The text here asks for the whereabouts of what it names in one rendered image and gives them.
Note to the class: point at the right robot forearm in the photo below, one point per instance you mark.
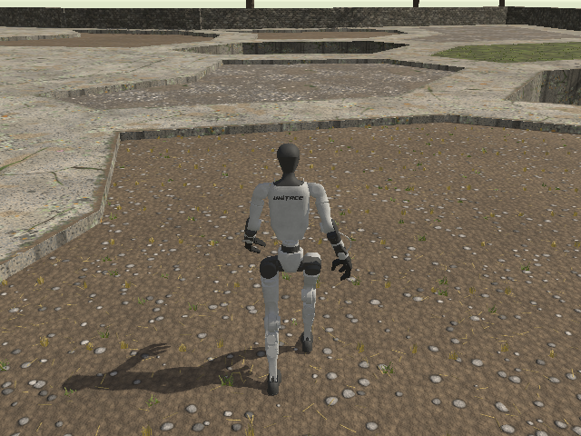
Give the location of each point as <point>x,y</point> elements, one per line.
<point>336,242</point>

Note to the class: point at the right robot hand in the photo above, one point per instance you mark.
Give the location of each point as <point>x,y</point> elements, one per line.
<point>347,265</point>

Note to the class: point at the left robot hand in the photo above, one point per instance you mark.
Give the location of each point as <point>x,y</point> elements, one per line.
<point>253,249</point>

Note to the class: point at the humanoid robot head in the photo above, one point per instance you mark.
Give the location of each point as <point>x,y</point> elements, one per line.
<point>288,156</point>

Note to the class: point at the robot right shin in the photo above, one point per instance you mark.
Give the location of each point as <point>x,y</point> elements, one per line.
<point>308,314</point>

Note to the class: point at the left robot upper arm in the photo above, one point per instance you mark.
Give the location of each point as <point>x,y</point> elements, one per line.
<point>260,192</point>

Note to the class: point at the right robot upper arm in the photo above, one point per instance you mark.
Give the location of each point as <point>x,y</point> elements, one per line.
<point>322,203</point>

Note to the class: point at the left robot forearm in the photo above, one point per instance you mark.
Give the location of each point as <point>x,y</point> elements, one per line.
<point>249,235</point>

